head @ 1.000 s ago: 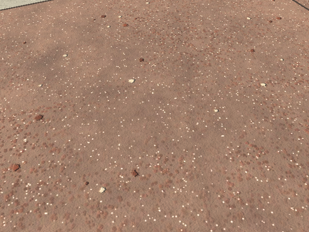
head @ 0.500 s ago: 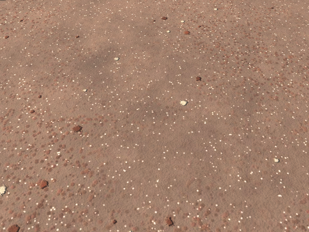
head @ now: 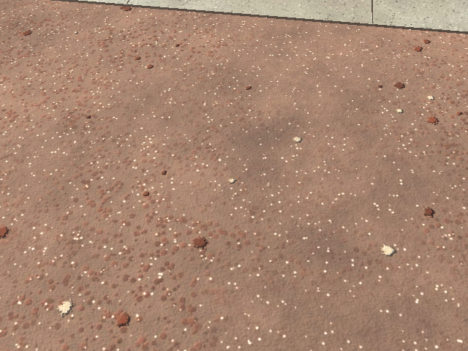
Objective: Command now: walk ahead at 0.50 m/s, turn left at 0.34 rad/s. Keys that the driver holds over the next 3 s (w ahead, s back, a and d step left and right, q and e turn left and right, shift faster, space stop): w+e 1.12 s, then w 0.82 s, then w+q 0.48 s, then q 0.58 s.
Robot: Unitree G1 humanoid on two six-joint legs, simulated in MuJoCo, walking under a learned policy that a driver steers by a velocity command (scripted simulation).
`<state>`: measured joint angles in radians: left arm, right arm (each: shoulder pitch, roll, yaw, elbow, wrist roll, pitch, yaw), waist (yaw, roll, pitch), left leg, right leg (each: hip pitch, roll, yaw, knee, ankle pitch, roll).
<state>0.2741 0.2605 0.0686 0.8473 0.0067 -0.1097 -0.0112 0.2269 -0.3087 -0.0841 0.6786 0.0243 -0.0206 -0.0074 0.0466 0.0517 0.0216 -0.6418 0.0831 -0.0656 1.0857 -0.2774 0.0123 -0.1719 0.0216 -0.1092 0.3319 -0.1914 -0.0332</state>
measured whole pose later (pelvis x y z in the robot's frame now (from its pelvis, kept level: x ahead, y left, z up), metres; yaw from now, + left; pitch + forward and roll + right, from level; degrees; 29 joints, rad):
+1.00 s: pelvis +0.50 -0.08 +0.00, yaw -27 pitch +2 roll +1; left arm 0.31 0.27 0.07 0.75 -0.01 -0.05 -0.02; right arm 0.11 -0.30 -0.07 0.70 -0.01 -0.10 -0.01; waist 0.04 0.03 0.04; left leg -0.64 0.10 -0.07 0.98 -0.24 -0.04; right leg -0.23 0.10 0.06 0.38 -0.17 -0.11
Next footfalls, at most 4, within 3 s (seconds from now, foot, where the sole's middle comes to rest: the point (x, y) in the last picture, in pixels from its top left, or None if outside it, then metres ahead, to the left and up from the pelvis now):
0.24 left None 0.29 0.16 -0.78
0.76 right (317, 339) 0.52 -0.16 -0.78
1.26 left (295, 234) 0.86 -0.11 -0.78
1.76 right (404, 220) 0.93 -0.48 -0.78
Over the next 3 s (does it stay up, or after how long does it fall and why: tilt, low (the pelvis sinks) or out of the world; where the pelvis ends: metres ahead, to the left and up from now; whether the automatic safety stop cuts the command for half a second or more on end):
stays up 1.35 -0.58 -0.01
